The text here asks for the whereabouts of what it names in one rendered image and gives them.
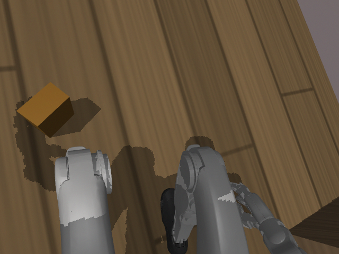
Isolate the carton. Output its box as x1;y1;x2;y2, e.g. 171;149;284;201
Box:
17;82;74;138

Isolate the right robot hand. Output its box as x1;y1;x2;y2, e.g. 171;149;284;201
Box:
230;182;275;230

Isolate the right robot foot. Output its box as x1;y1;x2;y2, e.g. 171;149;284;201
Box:
160;188;188;254

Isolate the right robot arm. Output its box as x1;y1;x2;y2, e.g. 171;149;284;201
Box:
258;218;307;254

